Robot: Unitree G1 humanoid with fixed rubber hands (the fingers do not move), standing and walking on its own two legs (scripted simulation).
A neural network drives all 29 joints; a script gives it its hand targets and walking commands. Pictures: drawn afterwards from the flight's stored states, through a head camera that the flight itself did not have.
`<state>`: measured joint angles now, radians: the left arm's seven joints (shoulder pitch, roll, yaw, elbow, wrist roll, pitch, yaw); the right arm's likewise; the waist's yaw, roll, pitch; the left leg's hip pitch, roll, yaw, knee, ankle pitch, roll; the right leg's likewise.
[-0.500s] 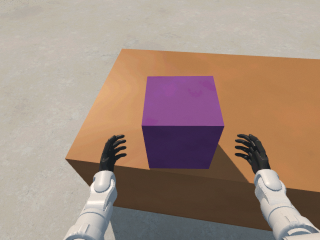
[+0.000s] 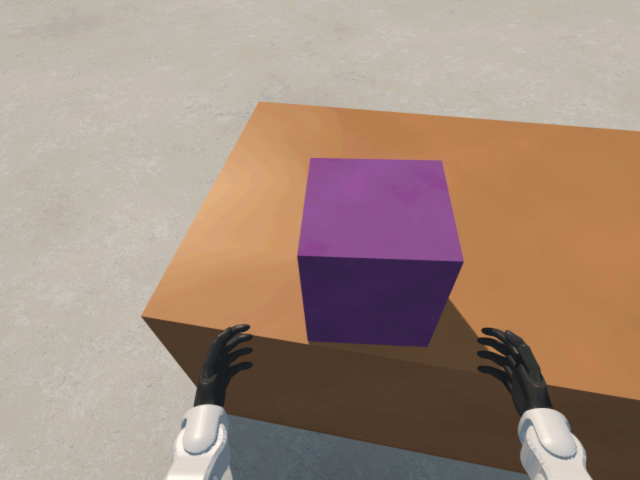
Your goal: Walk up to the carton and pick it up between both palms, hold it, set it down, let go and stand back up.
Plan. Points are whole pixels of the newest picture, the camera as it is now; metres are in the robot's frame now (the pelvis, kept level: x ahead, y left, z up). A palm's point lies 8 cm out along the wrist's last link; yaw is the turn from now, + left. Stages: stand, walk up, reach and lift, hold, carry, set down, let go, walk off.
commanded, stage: set down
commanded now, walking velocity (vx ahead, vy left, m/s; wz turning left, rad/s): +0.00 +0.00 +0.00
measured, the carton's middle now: (371, 255) +0.47 -0.04 -0.04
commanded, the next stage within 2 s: let go in 0.42 s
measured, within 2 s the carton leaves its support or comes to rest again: neither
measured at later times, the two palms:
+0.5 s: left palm (190, 425) +0.21 +0.20 -0.05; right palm (519, 430) +0.21 -0.21 -0.06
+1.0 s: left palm (165, 465) +0.17 +0.23 -0.08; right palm out of the picture +0.16 -0.22 -0.08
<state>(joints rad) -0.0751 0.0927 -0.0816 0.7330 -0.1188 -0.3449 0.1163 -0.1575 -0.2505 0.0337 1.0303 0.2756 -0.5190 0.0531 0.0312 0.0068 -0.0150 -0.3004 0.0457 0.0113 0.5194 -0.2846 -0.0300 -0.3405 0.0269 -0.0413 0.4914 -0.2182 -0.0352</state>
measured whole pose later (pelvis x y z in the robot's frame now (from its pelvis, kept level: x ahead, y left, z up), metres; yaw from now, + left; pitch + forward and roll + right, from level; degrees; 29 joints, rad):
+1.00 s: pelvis +0.02 +0.02 +0.01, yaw -3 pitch -3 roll -1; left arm 0.22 0.17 0.01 0.59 0.03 0.01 0.02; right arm 0.15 -0.18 -0.04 0.80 -0.02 -0.12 0.00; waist 0.02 -0.01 0.03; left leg -0.08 0.04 0.06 0.43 -0.29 -0.01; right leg -0.15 0.03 0.02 0.42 -0.21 -0.01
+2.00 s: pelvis -0.01 +0.05 +0.00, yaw -7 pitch -2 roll +1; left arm 0.31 0.17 0.04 0.95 0.03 0.00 0.02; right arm 0.35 -0.20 -0.09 0.94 -0.03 0.01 -0.01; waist -0.02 0.01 0.03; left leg -0.15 -0.01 0.16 0.47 -0.29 0.05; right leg -0.27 -0.01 0.12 0.50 -0.20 0.05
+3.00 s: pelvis +0.01 +0.06 +0.00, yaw -9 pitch -3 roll +0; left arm 0.22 0.19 0.02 1.02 0.02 0.02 0.05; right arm 0.26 -0.21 -0.07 0.99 -0.02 0.02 -0.03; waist -0.01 0.00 0.07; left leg -0.09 -0.01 0.18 0.47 -0.33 0.06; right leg -0.23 -0.02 0.13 0.50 -0.23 0.06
